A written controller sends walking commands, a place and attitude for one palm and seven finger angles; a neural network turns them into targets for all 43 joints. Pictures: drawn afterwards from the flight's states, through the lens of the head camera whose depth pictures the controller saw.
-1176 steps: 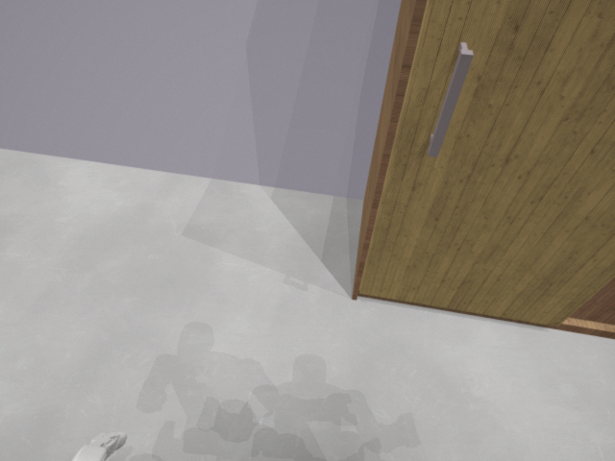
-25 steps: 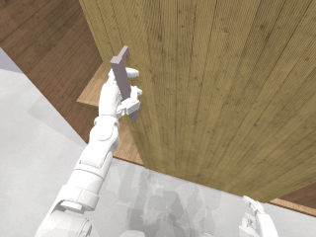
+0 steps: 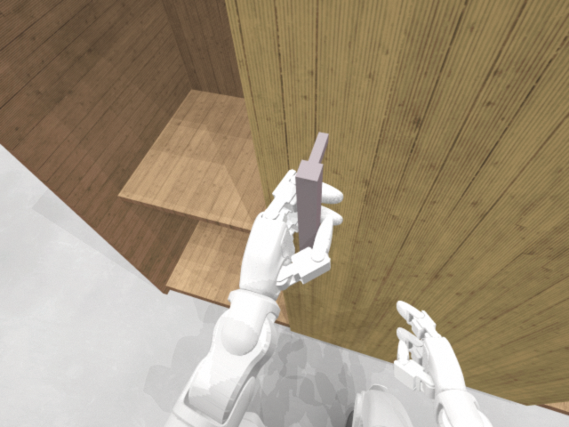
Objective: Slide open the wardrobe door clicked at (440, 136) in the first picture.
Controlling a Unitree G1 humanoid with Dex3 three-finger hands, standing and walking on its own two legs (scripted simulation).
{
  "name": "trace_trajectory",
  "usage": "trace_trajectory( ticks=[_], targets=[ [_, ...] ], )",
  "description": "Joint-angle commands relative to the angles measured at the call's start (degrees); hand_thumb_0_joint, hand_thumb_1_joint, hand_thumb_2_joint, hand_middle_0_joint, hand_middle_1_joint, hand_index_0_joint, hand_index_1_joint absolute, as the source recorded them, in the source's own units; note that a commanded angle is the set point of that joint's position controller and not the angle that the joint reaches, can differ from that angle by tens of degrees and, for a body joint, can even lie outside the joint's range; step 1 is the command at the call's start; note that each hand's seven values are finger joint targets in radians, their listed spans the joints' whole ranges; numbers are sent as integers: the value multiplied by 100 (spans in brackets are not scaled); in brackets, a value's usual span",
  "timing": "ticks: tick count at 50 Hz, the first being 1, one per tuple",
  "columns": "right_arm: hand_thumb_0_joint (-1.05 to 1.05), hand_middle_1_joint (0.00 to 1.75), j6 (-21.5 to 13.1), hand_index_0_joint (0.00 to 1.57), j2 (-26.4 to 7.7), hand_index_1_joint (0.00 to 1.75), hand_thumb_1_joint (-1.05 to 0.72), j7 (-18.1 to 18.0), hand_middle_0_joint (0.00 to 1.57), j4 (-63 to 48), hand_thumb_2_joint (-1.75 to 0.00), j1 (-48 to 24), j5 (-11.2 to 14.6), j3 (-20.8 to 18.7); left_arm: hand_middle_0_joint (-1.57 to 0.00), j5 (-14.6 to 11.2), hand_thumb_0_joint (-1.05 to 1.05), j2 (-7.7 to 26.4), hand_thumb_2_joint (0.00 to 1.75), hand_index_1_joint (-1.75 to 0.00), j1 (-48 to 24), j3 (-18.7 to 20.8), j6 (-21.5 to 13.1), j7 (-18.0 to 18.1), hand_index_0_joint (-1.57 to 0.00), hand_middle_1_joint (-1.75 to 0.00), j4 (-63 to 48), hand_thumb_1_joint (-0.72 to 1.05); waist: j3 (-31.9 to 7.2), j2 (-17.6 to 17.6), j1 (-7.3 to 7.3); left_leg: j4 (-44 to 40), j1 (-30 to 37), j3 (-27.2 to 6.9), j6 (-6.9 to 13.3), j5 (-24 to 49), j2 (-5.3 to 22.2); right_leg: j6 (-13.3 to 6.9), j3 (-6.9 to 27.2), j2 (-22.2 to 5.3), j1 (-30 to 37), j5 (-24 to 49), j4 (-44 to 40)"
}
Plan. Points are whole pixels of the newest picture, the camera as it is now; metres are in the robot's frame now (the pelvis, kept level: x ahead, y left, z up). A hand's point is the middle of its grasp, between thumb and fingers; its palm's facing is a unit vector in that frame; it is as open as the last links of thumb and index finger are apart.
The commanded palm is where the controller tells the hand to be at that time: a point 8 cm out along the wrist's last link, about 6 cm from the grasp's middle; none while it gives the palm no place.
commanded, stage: step sideways, sliding the door along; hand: left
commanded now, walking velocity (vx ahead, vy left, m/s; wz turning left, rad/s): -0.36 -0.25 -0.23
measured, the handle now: (314, 215) +0.34 +0.04 +0.11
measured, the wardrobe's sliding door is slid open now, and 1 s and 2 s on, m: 0.48 0.48 0.48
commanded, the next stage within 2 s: stop walking and hold the door there in 0.22 s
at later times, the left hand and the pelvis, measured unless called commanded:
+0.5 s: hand (315, 249) +0.29 +0.03 +0.12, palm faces -0.26 -0.96 -0.13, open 6.0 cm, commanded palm +0.28 +0.05 +0.11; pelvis -0.02 -0.01 +0.02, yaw -11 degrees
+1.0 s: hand (322, 250) +0.29 +0.02 +0.12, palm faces -0.08 -0.98 -0.17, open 6.0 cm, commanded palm +0.27 +0.06 +0.11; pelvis -0.09 -0.05 +0.02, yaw -14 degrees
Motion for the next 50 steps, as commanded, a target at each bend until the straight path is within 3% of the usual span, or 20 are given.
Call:
trace_trajectory(
  ticks=[1,4,6,9,11,12,14,16,17,18,20,23,28,30,31,32,35,45,49,50],
  targets=[
    [0,30,-304,20,-478,30,-90,-100,20,-720,-90,-240,-66,-87,-45,76,0,-1005,90,-140,-2157,-1717,-743,-887,-45,-140,-2413,90,-2435,32,-1024,520,1557,-362,374,6612,1582,65,-460,50,400,1504,-843],
    [0,30,-341,20,-355,30,-90,-242,20,-657,-90,-433,11,-28,-45,83,0,-811,90,-140,-1971,-1450,-768,-900,-45,-140,-2670,90,-2419,-1145,-972,1890,87,-351,89,4379,873,-270,273,-625,1795,5311,-1364],
    [0,30,-415,20,-336,30,-90,-292,20,-673,-90,-287,17,-166,-45,47,0,-748,90,-140,-1396,-1318,-761,-796,-45,-140,-2290,90,-2622,-2805,-850,2511,-656,-727,-121,-612,-326,-1189,1885,-1354,2358,8629,-1833],
    [0,30,-407,20,-286,30,-90,-289,20,-516,-90,-294,-54,-53,-45,15,0,-1124,90,-140,-1494,-1741,-854,-840,-45,-140,-2662,90,-2580,-1737,-1004,610,-418,-962,-32,-520,15,-888,1555,-1217,2260,7073,-1726],
    [0,30,-318,20,-446,30,-90,-235,20,-260,-90,-355,-32,-120,-45,4,0,-1051,90,-140,-1953,-1713,-1033,-921,-45,-140,-2813,90,-2880,-722,-1256,-1107,1198,-1339,-39,3491,955,-192,385,-529,1030,4118,-717],
    [0,30,-319,20,-639,30,-90,-161,20,-430,-90,-389,-96,-236,-45,26,0,-1040,90,-140,-2088,-1716,-1117,-977,-45,-140,-2891,90,-3170,344,-1143,-943,1914,-2194,314,6257,2030,52,33,-112,2,852,241],
    [0,30,-300,20,-598,30,-90,-109,20,-483,-90,-423,-105,-216,-45,108,0,-1145,90,-140,-1674,-1585,-1022,-907,-45,-140,-1995,90,-3366,336,-1049,-484,2309,-1982,660,7801,2301,19,372,23,-633,-1159,1171],
    [0,30,-216,20,-613,30,-90,-63,20,-525,-90,-280,-106,-274,-45,239,0,-1187,90,-140,-2461,-1511,-901,-910,-45,-140,-2023,90,-2939,0,-1133,-403,2133,-1967,740,7370,2331,-60,345,14,-996,-1123,1574],
    [0,30,44,20,-954,30,-90,-280,20,126,-90,39,-140,-730,-45,194,0,2121,90,-140,-1799,2090,-845,-518,-45,-140,-955,90,-2952,110,-1149,-851,2592,-1918,704,7612,2502,50,92,6,-1192,-1035,1521],
    [0,30,154,20,-802,30,-90,-275,20,-136,-90,-139,-178,-575,-45,90,0,923,90,-140,-1421,971,-662,-649,-45,-140,-1350,90,-2690,100,-1085,-772,2834,-2049,743,7782,2416,79,56,141,-1326,-1088,1359],
    [0,30,188,20,-719,30,-90,-241,20,-159,-90,-320,-156,-452,-45,9,0,455,90,-140,-1961,561,-602,-712,-45,-140,-1473,90,-2430,490,-1104,-870,3015,-1665,686,7616,2244,120,-83,108,-1277,-883,680],
    [0,30,201,20,-652,30,-90,-218,20,-88,-90,-300,-85,-381,-45,-137,0,506,90,-140,-1852,572,-475,-654,-45,-140,-1081,90,-2354,1336,-1123,-1062,2602,-827,355,7089,1835,76,-469,298,-161,-254,-432],
    [0,30,240,20,-651,30,-90,-388,20,-82,-90,-315,-3,-342,-45,-164,0,1251,90,-140,-1656,1415,-332,-468,-45,-140,-682,90,-2137,606,-1065,-654,1709,-296,85,5400,1474,72,-776,473,1705,1169,-2437],
    [0,30,319,20,-523,30,-90,-447,20,-123,-90,-280,6,-292,-45,-137,0,1646,90,-140,-1542,1801,-305,-344,-45,-140,-597,90,-2311,-69,-1038,53,688,-97,-113,2898,812,-195,-18,-299,2763,3371,-2846],
    [0,30,352,20,-446,30,-90,-532,20,-185,-90,-356,-26,-243,-45,-151,0,2047,90,-140,-1360,2207,-285,-268,-45,-140,-428,90,-2364,-1065,-965,591,-493,-244,-286,312,191,-646,1257,-1194,3242,5266,-2685],
    [0,30,400,20,-415,30,-90,-591,20,-142,-90,-352,-111,-171,-45,-191,0,2165,90,-140,-1093,2416,-185,-243,-45,-140,-197,90,-2315,-1558,-805,1244,-813,-704,-261,-744,-137,-862,1828,-1749,2862,5046,-3141],
    [0,30,551,20,-518,30,-90,-637,20,104,-90,-302,-119,-169,-45,-246,0,2147,90,-140,-1378,2614,-123,-176,-45,-140,90,90,-2616,-1891,-835,1908,-1315,-1340,-251,-200,-245,-769,1628,-1574,3626,4622,-2985],
    [0,30,742,20,-750,30,-90,-573,20,267,-90,-106,-121,-240,-45,-289,0,2352,90,-140,-2349,2856,-187,-180,-45,-140,993,90,-2141,-763,-933,-1634,522,-754,-26,1066,-426,-461,990,-949,2044,-102,-3683],
    [0,30,690,20,-1007,30,-90,-577,20,66,-90,-161,5,-355,-45,-345,0,2108,90,-140,-2861,2514,-243,-178,-45,-140,1151,90,-1815,961,-856,-2749,64,-2636,812,-59,1362,12,-127,268,1628,-101,-1651],
    [0,30,666,20,-767,30,-90,-575,20,88,-90,-213,15,-243,-45,-323,0,1692,90,-140,-2901,2120,-210,-250,-45,-140,1210,90,-1826,962,-856,-2813,-151,-2469,842,-370,1338,-35,-12,299,1711,-259,-1306]
  ],
)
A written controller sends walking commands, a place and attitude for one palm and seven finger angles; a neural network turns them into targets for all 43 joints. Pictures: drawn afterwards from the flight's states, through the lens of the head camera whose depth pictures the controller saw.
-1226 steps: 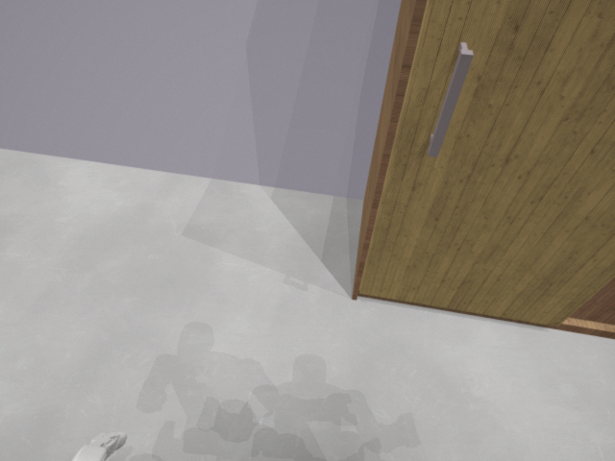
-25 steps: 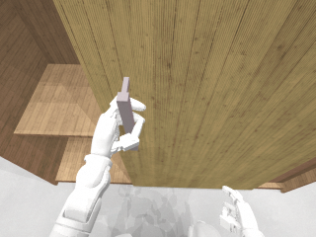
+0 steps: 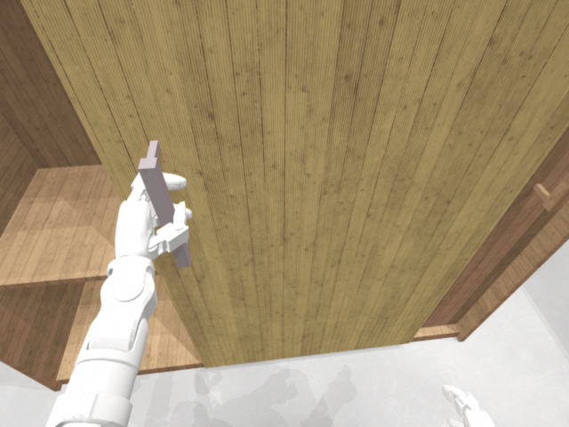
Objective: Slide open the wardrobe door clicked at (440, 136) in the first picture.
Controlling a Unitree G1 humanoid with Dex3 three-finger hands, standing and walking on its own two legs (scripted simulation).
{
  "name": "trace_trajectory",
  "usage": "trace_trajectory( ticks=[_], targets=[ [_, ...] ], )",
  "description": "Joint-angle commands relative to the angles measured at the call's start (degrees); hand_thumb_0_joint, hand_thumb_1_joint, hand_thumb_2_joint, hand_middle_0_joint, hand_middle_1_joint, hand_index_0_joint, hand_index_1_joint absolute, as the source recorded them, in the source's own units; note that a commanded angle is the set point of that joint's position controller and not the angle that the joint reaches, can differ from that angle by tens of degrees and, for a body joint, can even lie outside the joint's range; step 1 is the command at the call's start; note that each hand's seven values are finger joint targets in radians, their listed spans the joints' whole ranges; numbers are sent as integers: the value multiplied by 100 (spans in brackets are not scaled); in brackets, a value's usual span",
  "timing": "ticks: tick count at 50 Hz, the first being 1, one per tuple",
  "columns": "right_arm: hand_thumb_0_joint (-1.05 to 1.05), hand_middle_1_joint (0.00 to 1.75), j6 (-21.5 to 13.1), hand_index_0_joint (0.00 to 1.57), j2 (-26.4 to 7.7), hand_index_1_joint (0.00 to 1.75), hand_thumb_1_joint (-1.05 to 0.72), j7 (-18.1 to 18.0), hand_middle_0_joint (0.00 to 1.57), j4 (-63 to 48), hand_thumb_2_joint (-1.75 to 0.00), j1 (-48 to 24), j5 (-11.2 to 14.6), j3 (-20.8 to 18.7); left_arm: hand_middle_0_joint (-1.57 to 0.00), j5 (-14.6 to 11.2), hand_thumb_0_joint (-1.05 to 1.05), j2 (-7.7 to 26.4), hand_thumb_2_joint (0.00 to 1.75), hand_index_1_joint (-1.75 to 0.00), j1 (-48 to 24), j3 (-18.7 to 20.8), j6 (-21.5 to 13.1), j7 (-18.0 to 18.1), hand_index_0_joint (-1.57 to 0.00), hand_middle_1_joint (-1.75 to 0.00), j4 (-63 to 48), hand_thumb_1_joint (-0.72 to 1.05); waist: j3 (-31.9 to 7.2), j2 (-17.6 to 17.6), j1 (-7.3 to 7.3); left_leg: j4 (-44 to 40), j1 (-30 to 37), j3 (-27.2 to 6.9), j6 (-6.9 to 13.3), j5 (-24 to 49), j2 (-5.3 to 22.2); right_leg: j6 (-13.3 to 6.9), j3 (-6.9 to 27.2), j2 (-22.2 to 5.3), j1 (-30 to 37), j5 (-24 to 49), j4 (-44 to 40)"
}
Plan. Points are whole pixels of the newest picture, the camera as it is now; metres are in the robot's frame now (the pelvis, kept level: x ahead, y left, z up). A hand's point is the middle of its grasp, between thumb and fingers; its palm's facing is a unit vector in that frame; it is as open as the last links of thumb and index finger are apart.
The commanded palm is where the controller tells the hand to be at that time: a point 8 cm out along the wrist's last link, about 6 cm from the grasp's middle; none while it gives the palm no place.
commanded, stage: stop walking and hold the door there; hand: left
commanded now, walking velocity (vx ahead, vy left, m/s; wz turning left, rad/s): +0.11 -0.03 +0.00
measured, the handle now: (170, 210) +0.40 +0.19 +0.09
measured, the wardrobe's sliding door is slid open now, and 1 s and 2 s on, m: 0.48 0.48 0.48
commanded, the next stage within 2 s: loosen the grip on the handle in 1.72 s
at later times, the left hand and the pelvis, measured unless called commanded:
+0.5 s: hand (180, 227) +0.36 +0.16 +0.10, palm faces +0.16 -0.97 -0.18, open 5.9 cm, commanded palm +0.33 +0.20 +0.09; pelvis -0.01 +0.00 +0.00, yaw -2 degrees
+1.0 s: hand (173, 230) +0.35 +0.17 +0.10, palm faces -0.06 -0.99 -0.13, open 5.9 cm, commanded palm +0.33 +0.21 +0.09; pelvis -0.08 +0.09 +0.00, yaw -1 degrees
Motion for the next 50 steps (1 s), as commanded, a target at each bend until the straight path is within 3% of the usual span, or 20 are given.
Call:
trace_trajectory(
  ticks=[1,4,6,8,10,13,16,22,26,29,32,34,37,38,39,40,41,44,47,50],
  targets=[
    [0,30,-326,20,-320,30,-90,-38,20,-878,-90,-747,77,-42,-45,145,0,235,90,-140,-1833,-527,-426,-138,-45,-140,-1083,90,-885,1256,165,-1560,-291,-1517,736,-1672,1616,156,233,-43,267,-840,1029],
    [0,30,-369,20,-474,30,-90,-110,20,-763,-90,-544,73,-79,-45,135,0,355,90,-140,-1897,-500,-365,-115,-45,-140,-972,90,-777,391,150,-833,-18,-987,506,285,1376,188,159,-94,540,-166,136],
    [0,30,-399,20,-486,30,-90,-129,20,-710,-90,-447,37,-109,-45,156,0,393,90,-140,-1769,-457,-399,-106,-45,-140,-975,90,-1067,33,100,-147,91,-484,166,1388,1017,28,589,-437,1027,1230,-295],
    [0,30,-399,20,-457,30,-90,-145,20,-604,-90,-341,-2,-133,-45,155,0,665,90,-140,-1663,-211,-447,-85,-45,-140,-1015,90,-1327,-15,8,85,138,-160,-129,1350,703,-162,1006,-894,1125,2450,-220],
    [0,30,-378,20,-432,30,-90,-157,20,-552,-90,-354,54,-145,-45,98,0,795,90,-140,-1507,-60,-402,-63,-45,-140,-898,90,-1572,-536,56,393,135,-97,-199,1235,507,-253,1296,-1094,1400,3122,-354],
    [0,30,-341,20,-332,30,-90,-181,20,-534,-90,-445,35,-82,-45,85,0,729,90,-140,-1591,-55,-411,-113,-45,-140,-723,90,-1488,-728,95,176,163,-182,-170,574,384,-205,1285,-1107,1296,2791,-608],
    [0,30,-335,20,-395,30,-90,-206,20,-532,-90,-497,35,-74,-45,69,0,776,90,-140,-1725,10,-438,-112,-45,-140,-590,90,-1414,-291,124,-236,554,-306,-72,1332,678,10,878,-720,930,1797,-519],
    [0,30,-324,20,-451,30,-90,-202,20,-634,-90,-599,50,-82,-45,84,0,656,90,-140,-1934,-114,-540,-125,-45,-140,-361,90,-1198,119,188,-499,298,-388,0,985,763,76,779,-545,853,954,-650],
    [0,30,-215,20,-471,30,-90,-168,20,-721,-90,-572,74,-171,-45,96,0,936,90,-140,-2119,51,-547,-67,-45,-140,-195,90,-1292,-144,198,268,20,-235,-205,964,436,-213,1340,-1346,999,2036,-829],
    [0,30,-120,20,-505,30,-90,-147,20,-737,-90,-559,100,-239,-45,64,0,963,90,-140,-2222,69,-475,-90,-45,-140,56,90,-1346,-638,296,1173,-607,-558,-284,-742,184,-673,1786,-2155,1308,2962,-994],
    [0,30,-140,20,-446,30,-90,-138,20,-813,-90,-586,95,-201,-45,132,0,899,90,-140,-2787,19,-432,-119,-45,-140,-100,90,-1556,-1072,344,1432,-956,-821,-280,-1276,244,-751,1555,-2469,1658,3557,-622],
    [0,30,-97,20,-519,30,-90,-184,20,-642,-90,-536,64,-217,-45,147,0,1345,90,-140,-2733,466,-395,-57,-45,-140,197,90,-1666,-928,252,862,-615,-735,-356,-922,281,-592,1230,-2411,1504,3679,-357],
    [0,30,2,20,-402,30,-90,-182,20,-659,-90,-656,35,-152,-45,103,0,876,90,-140,-3406,39,-445,-159,-45,-140,13,90,-1912,-587,121,-346,364,-233,-352,726,240,-43,493,-1815,905,2553,317],
    [0,30,-14,20,-529,30,-90,-181,20,-741,-90,-728,38,-204,-45,63,0,671,90,-140,-3650,-118,-511,-195,-45,-140,-119,90,-1925,143,175,-539,374,-692,-96,1364,708,214,180,-1289,656,1758,749],
    [0,30,-20,20,-625,30,-90,-190,20,-772,-90,-686,84,-225,-45,-1,0,273,90,-140,-3780,-524,-602,-269,-45,-140,-159,90,-1772,1225,136,-670,535,-1444,329,2101,1425,500,-197,-546,88,-11,1523],
    [0,30,-52,20,-466,30,-90,-119,20,-839,-90,-610,81,-162,-45,6,0,95,90,-140,-3731,-579,-664,-323,-45,-140,48,90,-1820,1676,177,-1078,520,-1703,695,1850,1814,438,-103,-224,-374,-1857,2635],
    [0,30,-123,20,-327,30,-90,-65,20,-853,-90,-648,64,-54,-45,61,0,-279,90,-140,-4093,-911,-670,-384,-45,-140,-26,90,-1700,1390,96,-1119,691,-2055,841,1768,1897,341,81,-223,-739,-2013,3104],
    [0,30,-292,20,-544,30,-90,-81,20,-495,-90,-349,133,-163,-45,-73,0,-200,90,-140,-4499,-864,-590,-369,-45,-140,329,90,-1753,-362,43,-654,1525,-1890,923,2583,1944,355,280,-264,-1011,-1311,2644],
    [0,30,-420,20,-537,30,-90,-61,20,-323,-90,-272,66,-109,-45,-34,0,-217,90,-140,-4621,-902,-487,-373,-45,-140,643,90,-1894,288,12,-486,1888,-1503,784,3043,1817,288,170,-181,-646,-1334,1563],
    [0,30,-551,20,-480,30,-90,-16,20,-218,-90,-178,4,2,-45,-26,0,-95,90,-140,-4897,-897,-496,-402,-45,-140,690,90,-1930,967,-36,-474,2008,-1596,649,3077,1801,193,137,-56,-377,-1270,840]
  ],
)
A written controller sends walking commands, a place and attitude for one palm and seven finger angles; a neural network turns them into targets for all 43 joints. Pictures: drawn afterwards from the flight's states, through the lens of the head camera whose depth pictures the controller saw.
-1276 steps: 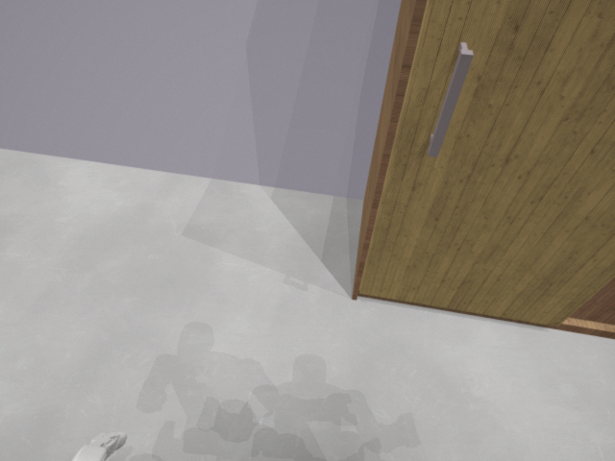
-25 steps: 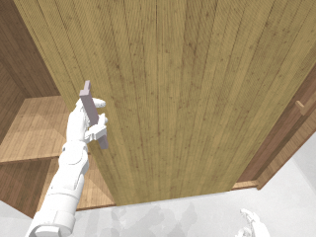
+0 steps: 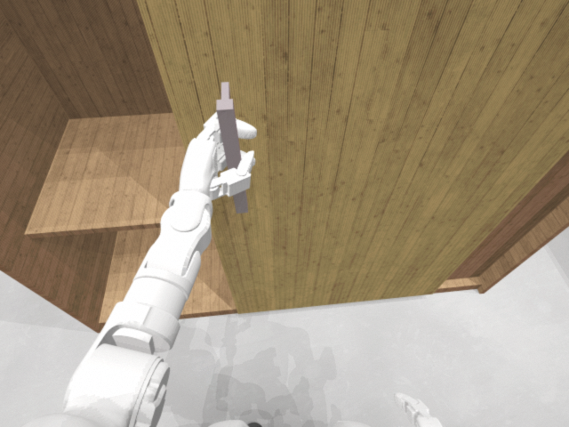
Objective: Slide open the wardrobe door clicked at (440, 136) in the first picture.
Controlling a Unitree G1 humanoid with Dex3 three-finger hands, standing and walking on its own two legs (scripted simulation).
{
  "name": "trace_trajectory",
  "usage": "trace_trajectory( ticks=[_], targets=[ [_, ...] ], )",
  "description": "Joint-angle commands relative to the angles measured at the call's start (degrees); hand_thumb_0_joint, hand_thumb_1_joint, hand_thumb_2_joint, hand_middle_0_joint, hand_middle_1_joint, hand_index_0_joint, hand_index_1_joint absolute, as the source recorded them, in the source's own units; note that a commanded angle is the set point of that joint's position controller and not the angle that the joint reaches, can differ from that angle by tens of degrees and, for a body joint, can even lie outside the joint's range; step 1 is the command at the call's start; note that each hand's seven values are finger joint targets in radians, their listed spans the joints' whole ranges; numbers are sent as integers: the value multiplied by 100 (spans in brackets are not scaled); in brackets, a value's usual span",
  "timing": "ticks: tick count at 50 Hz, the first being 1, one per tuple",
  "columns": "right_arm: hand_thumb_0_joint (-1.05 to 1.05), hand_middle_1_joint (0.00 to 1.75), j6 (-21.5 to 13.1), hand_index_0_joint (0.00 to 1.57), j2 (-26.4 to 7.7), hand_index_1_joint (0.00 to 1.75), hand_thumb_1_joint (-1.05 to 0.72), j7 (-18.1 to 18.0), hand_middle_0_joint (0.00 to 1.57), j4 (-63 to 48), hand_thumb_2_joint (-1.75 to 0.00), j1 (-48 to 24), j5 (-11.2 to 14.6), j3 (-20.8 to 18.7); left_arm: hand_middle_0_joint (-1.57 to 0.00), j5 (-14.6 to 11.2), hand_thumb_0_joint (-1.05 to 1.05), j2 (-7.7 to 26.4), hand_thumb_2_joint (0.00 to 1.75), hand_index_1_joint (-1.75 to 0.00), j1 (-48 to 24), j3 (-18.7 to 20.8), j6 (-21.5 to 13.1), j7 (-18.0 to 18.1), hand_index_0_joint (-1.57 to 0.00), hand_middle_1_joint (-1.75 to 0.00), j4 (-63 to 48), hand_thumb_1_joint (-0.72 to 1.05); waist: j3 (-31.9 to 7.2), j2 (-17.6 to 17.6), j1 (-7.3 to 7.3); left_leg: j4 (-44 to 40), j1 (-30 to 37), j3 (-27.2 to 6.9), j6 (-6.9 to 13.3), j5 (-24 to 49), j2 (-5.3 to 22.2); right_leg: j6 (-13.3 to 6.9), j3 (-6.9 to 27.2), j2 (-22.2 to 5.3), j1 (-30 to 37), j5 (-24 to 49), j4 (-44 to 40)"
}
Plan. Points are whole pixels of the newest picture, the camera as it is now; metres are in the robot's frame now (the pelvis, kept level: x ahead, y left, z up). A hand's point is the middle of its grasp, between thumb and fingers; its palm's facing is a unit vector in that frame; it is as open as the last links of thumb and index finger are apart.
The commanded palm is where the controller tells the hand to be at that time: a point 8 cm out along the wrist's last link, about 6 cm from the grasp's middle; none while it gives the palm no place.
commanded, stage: stop walking and hold the door there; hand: left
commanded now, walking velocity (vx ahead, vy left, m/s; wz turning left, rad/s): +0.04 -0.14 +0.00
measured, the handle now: (234, 155) +0.48 +0.11 +0.08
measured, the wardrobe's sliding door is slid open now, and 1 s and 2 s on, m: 0.48 0.48 0.48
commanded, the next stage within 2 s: loosen the grip on the handle in 0.72 s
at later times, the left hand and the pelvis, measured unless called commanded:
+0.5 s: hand (245, 173) +0.42 +0.08 +0.10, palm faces -0.01 -0.99 -0.12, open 5.9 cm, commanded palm +0.41 +0.12 +0.09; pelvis +0.00 -0.01 -0.01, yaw -1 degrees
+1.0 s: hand (242, 172) +0.42 +0.09 +0.11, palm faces +0.00 -1.00 -0.08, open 7.0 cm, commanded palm +0.39 +0.13 +0.10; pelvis -0.02 -0.02 -0.01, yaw -1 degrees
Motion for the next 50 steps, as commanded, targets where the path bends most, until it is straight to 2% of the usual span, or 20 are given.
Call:
trace_trajectory(
  ticks=[1,4,7,9,13,14,17,21,25,31,40,41,42,43,44,45,46,48,49,50],
  targets=[
    [0,30,-452,20,-1232,30,-90,-54,20,-554,-90,-162,-74,-433,-45,85,0,273,90,-140,-2620,-239,-361,-161,-45,-140,-1125,90,-2465,881,-208,-427,2630,-1841,479,2858,1776,-99,190,-45,-245,70,-1023],
    [0,30,-439,20,-1328,30,-90,-58,20,-489,-90,-113,-78,-452,-45,115,0,794,90,-140,-2453,258,-416,-144,-45,-140,-770,90,-2527,313,-135,-1,2010,-1606,285,2761,1601,-173,297,-102,788,1086,-2260],
    [0,30,-434,20,-1239,30,-90,-121,20,-559,-90,-77,-2,-483,-45,91,0,955,90,-140,-2532,413,-449,-130,-45,-140,-584,90,-2517,-625,-227,323,771,-609,-223,1017,855,-514,927,-1044,1708,2915,-2202],
    [0,30,-430,20,-1208,30,-90,-160,20,-588,-90,-142,92,-490,-45,0,0,820,90,-140,-2553,281,-413,-155,-45,-140,-403,90,-2475,-1108,-143,610,330,-602,-319,248,527,-600,1051,-1185,2116,3841,-2025],
    [0,30,-411,20,-1244,30,-90,-222,20,-547,-90,-121,62,-492,-45,4,0,1103,90,-140,-2505,680,-453,-164,-45,-140,260,90,-1912,-929,-21,704,-182,-566,-334,-666,290,-545,1197,-1327,2006,3910,-2123],
    [0,30,-414,20,-1299,30,-90,-239,20,-473,-90,-95,56,-522,-45,0,0,1080,90,-140,-2631,605,-467,-163,-45,-140,185,90,-1875,-537,-63,515,-14,-567,-323,-477,303,-575,1144,-1347,1949,3811,-2070],
    [0,30,-434,20,-1344,30,-90,-249,20,-458,-90,-10,39,-555,-45,-11,0,876,90,-140,-2609,477,-529,-211,-45,-140,296,90,-1889,-421,-80,237,640,-650,-214,1091,530,-250,796,-995,1486,3407,-1834],
    [0,30,-428,20,-1465,30,-90,-214,20,-460,-90,51,-4,-611,-45,-18,0,589,90,-140,-2475,243,-638,-248,-45,-140,206,90,-1963,258,-106,46,1174,-1284,110,2050,1109,-83,482,-469,839,1992,-1644],
    [0,30,-470,20,-1447,30,-90,-212,20,-515,-90,84,29,-618,-45,-48,0,388,90,-140,-2418,8,-662,-275,-45,-140,-52,90,-2131,16,-136,164,1340,-1120,76,2310,1106,-97,580,-473,941,2340,-1878],
    [0,30,-428,20,-1428,30,-90,-240,20,-543,-90,104,28,-595,-45,-9,0,585,90,-140,-2306,95,-589,-245,-45,-140,-40,90,-2438,-225,-134,307,1416,-733,-77,2440,913,-75,690,-655,1149,3543,-1869],
    [0,30,-357,20,-1371,30,-90,-263,20,-492,-90,92,12,-529,-45,-21,0,559,90,-140,-2242,60,-574,-228,-45,-140,318,90,-2261,-351,-117,150,1332,-771,-47,2052,918,-45,698,-620,974,3024,-2049],
    [0,30,-542,20,-1551,30,-90,-46,20,-774,-90,70,-2,-1149,-45,530,0,3790,90,-140,-4980,2718,-695,-144,-45,-140,-857,90,-1510,-1245,160,678,1276,-597,106,1520,541,298,1463,-628,257,4303,-2570],
    [0,30,-965,20,-1593,30,-90,45,20,-329,-90,158,-134,-746,-45,512,0,2116,84,-140,-4565,1451,-219,-397,-45,-140,1300,78,-3259,-1858,-686,-335,885,-710,84,2735,-181,-108,419,43,948,6136,-1127],
    [0,30,-1041,20,-1608,30,-90,2,20,-211,-90,676,119,-880,-45,320,0,1781,78,-140,-3406,1952,-173,-360,-45,-140,1560,66,-3312,-1275,-514,-53,1706,-661,159,3533,-206,-101,104,216,79,5258,-676],
    [0,30,-1063,20,-1542,30,-90,90,20,-330,-90,751,56,-879,-45,237,0,1045,73,-140,-2481,1468,-221,-483,-45,-140,1181,54,-3484,-376,-267,1,2249,-895,0,4287,-38,-127,-28,228,-338,3986,-528],
    [0,30,-990,20,-1492,30,-90,194,20,-346,-90,559,-4,-847,-45,-16,0,1013,67,-140,-2779,1407,-406,-538,-45,-140,409,42,-3674,854,-85,270,2780,-927,-142,4321,120,-151,250,146,-687,2481,-1247],
    [0,30,-980,20,-1496,30,-90,248,20,-381,-90,483,-59,-891,-45,-27,0,1401,61,-140,-2898,1644,-517,-570,-45,-140,160,30,-3679,1008,-61,378,2780,-848,-231,3467,136,-255,356,70,-513,2136,-1676],
    [0,30,-962,20,-1459,30,-90,255,20,-492,-90,381,18,-828,-45,43,0,1247,49,-140,-2951,1297,-715,-476,-45,-140,401,5,-2712,-6,-338,346,1486,-617,-128,1492,-25,-249,308,82,-241,2376,-1869],
    [0,30,-944,20,-1482,30,-90,283,20,-514,-90,459,4,-826,-45,167,0,1174,43,-140,-3030,1172,-806,-393,-45,-140,524,-7,-2288,-620,-503,357,1043,-603,-24,1145,-44,-197,269,91,-319,2451,-1915],
    [0,30,-938,20,-1538,30,-90,322,20,-521,-90,525,-6,-817,-45,292,0,1086,37,-140,-3145,970,-882,-352,-45,-140,685,-19,-2175,-687,-547,377,851,-569,23,976,-99,-183,328,87,-450,2513,-1897]
  ],
)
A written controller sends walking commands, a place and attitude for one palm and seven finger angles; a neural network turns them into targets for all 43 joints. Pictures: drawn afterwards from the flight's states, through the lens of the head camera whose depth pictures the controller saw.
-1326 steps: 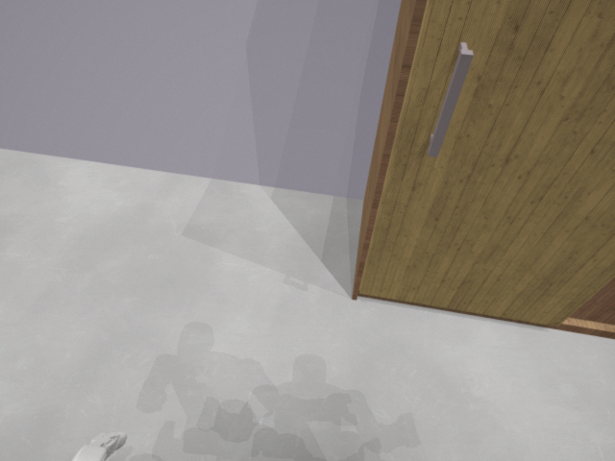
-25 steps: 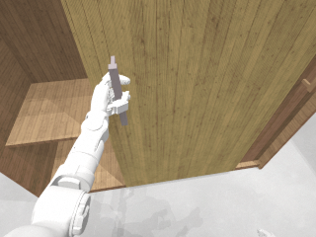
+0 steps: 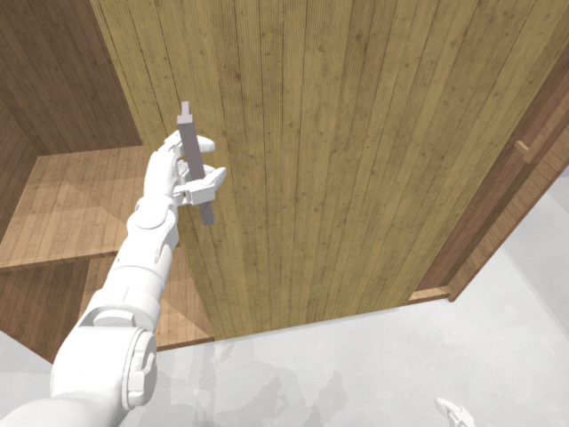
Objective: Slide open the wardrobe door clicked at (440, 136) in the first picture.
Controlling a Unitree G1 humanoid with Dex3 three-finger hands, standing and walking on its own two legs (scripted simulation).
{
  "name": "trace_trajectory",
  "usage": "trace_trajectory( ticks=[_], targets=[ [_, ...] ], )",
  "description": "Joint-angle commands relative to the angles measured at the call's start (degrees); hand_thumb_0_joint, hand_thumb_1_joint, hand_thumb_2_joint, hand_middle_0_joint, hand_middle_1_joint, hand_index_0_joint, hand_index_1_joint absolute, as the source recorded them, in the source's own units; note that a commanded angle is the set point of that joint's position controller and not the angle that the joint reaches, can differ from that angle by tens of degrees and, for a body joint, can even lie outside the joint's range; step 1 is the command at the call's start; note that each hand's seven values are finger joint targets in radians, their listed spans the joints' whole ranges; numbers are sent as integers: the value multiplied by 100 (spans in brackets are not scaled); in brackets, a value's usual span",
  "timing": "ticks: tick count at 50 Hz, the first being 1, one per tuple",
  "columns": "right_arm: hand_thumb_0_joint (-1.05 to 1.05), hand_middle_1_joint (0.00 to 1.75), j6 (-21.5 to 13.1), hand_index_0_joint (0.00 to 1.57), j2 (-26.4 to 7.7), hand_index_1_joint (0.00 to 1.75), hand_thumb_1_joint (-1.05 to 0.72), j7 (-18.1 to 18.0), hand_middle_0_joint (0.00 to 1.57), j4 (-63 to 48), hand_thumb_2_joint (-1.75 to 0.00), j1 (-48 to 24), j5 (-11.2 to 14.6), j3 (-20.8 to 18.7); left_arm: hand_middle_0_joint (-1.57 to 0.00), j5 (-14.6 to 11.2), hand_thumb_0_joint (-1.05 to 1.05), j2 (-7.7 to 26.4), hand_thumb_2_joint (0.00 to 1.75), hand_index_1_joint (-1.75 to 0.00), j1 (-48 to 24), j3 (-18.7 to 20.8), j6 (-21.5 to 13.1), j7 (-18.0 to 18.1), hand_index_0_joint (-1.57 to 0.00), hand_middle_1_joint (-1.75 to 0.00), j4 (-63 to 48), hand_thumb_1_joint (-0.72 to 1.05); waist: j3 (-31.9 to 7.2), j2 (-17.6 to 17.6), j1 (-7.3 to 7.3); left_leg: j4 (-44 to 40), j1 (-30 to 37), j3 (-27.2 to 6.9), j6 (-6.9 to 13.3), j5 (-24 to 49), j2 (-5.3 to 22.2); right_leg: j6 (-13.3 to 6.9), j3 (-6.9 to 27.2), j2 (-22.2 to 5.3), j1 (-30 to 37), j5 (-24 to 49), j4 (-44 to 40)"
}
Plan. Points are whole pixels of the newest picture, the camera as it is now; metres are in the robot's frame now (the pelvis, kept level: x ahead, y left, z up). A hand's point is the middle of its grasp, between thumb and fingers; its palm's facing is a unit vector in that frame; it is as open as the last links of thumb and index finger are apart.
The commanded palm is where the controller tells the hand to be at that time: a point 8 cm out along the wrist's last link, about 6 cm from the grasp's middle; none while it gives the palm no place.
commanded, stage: loosen the grip on the handle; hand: left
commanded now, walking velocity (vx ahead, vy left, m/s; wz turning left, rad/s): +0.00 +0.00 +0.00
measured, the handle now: (198, 169) +0.50 +0.14 +0.09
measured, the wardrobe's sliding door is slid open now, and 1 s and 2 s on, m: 0.48 0.48 0.48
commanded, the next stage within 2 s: slip the hand off the handle in 0.40 s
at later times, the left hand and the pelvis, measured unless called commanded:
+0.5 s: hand (201, 186) +0.44 +0.12 +0.11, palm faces +0.00 -0.99 -0.13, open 14.5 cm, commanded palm +0.41 +0.18 +0.11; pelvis -0.01 +0.00 +0.00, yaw +0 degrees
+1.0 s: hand (155, 199) +0.42 +0.19 +0.10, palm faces +0.03 -0.99 -0.13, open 14.7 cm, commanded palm +0.39 +0.24 +0.11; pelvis +0.00 +0.02 -0.01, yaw +1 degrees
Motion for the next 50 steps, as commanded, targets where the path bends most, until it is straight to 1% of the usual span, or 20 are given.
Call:
trace_trajectory(
  ticks=[1,3,4,7,9,10,11,13,14,16,20,24,25,27,29,32,35,40,42,50],
  targets=[
    [0,30,-154,20,-919,30,-90,93,20,-535,-90,239,22,-332,-45,214,0,807,32,-140,-2836,-257,-784,148,-45,-140,-1067,-31,-1423,-198,-101,350,1393,-407,227,826,-106,245,203,-45,-829,2307,-507],
    [0,30,-95,20,-918,30,-90,101,20,-549,-90,252,73,-333,-42,238,0,1029,20,-137,-3090,-277,-825,148,-42,-137,-832,-55,-1495,-269,-119,339,1026,-410,200,272,-148,311,309,-60,-815,1881,-494],
    [0,30,-74,20,-950,30,-90,87,20,-547,-90,291,80,-349,-41,214,0,1232,20,-135,-3169,-87,-860,162,-41,-135,-750,-55,-1559,-251,-97,326,978,-433,209,76,-159,320,356,-75,-769,1661,-533],
    [0,30,-135,20,-945,30,-90,76,20,-551,-90,319,138,-293,-37,107,0,1159,20,-130,-3368,-276,-896,42,-37,-130,-492,-55,-1549,-34,-103,289,814,-388,198,-421,-209,300,494,-78,-857,969,-687],
    [0,30,-131,20,-997,30,-90,66,20,-470,-90,444,139,-293,-34,39,0,1345,20,-127,-3519,-145,-899,20,-34,-127,-344,-55,-1514,-49,-161,289,736,-438,208,-526,-193,312,537,-88,-880,773,-745],
    [0,30,-140,20,-1007,30,-90,76,20,-485,-90,467,138,-295,-33,17,0,1265,20,-125,-3595,-238,-921,1,-33,-125,-425,-55,-1597,-26,-160,272,744,-454,210,-515,-202,299,524,-74,-875,768,-733],
    [0,30,-149,20,-1029,30,-90,71,20,-521,-90,489,134,-325,-32,0,0,1598,20,-123,-3238,122,-929,-1,-32,-123,-480,-55,-1819,-20,37,273,815,-432,208,-358,-197,273,530,-78,-647,921,-709],
    [0,30,-167,20,-997,30,-90,57,20,-552,-90,475,131,-299,-29,-123,0,1516,20,-120,-3187,106,-932,-37,-29,-120,-650,-55,-1982,24,45,285,849,-409,220,-143,-224,289,538,-69,-458,1342,-676],
    [0,30,-151,20,-1008,30,-90,54,20,-527,-90,560,120,-309,-28,-156,0,1513,20,-118,-3085,148,-939,-51,-28,-118,-588,-55,-1961,-287,14,266,811,-465,239,-94,-205,324,490,-50,-397,1448,-666],
    [0,30,-175,20,-989,30,-90,79,20,-555,-90,575,124,-313,-25,-189,0,1294,20,-115,-2985,-15,-995,-76,-25,-115,-759,-55,-1824,-291,8,265,823,-441,248,34,-213,336,459,-34,-421,1667,-672],
    [0,30,-146,20,-991,30,-90,101,20,-528,-90,642,106,-325,-25,-95,0,1284,20,-115,-2921,-76,-1003,-29,-25,-115,-920,-55,-1663,-99,-25,305,1001,-484,261,229,-185,323,360,16,-673,1769,-608],
    [0,30,-148,20,-986,30,-90,123,20,-519,-90,713,95,-346,-25,-93,0,1091,20,-115,-2831,-160,-968,52,-25,-115,-1062,-55,-1747,-51,-58,353,1316,-547,235,413,-139,288,228,72,-885,1752,-543],
    [0,30,-101,20,-1034,30,-90,104,20,-430,-90,789,70,-349,-25,-62,0,1500,20,-115,-2573,237,-912,81,-25,-115,-497,-55,-1520,-324,-9,370,1079,-563,230,342,-127,285,233,73,-916,1714,-528],
    [0,30,-45,20,-1013,30,-90,101,20,-575,-90,748,74,-315,-25,-77,0,1609,20,-115,-2462,328,-898,53,-25,-115,-713,-55,-1741,-382,90,349,970,-535,239,410,-161,288,252,54,-657,1895,-452],
    [0,30,-23,20,-1008,30,-90,62,20,-662,-90,705,76,-320,-25,-27,0,1861,20,-115,-2608,490,-1002,53,-25,-115,-1109,-55,-2043,-70,149,407,1209,-536,244,655,-166,265,243,53,-589,2074,-348],
    [0,30,-47,20,-921,30,-90,75,20,-700,-90,625,70,-313,-25,20,0,1407,20,-115,-2666,81,-1132,-26,-25,-115,-1598,-55,-2312,449,94,538,1821,-627,181,1127,-93,198,143,106,-938,2158,-211],
    [0,30,-16,20,-986,30,-90,62,20,-715,-90,610,96,-353,-25,-103,0,1331,20,-115,-2179,71,-1071,-142,-25,-115,-1644,-55,-2322,224,100,610,1967,-685,166,1522,-31,197,88,138,-964,2368,-183],
    [0,30,51,20,-996,30,-90,36,20,-800,-90,476,178,-325,-25,-217,0,1078,20,-115,-1856,-197,-647,-331,-25,-115,-1587,-55,-1774,111,77,529,1748,-720,169,1179,-18,216,40,136,-1160,2066,-293],
    [0,30,104,20,-1007,30,-90,-2,20,-816,-90,435,204,-313,-25,-208,0,1231,20,-115,-1929,-142,-549,-386,-25,-115,-1566,-55,-1558,94,59,481,1633,-749,167,934,-9,207,50,124,-1217,1855,-342],
    [0,30,45,20,-1001,30,-90,-94,20,-827,-90,297,198,-263,-25,-273,0,1454,20,-115,-2215,-60,-801,-463,-25,-115,-1990,-55,-1887,445,100,458,2006,-956,110,705,50,154,23,131,-1374,1348,-288]
  ],
)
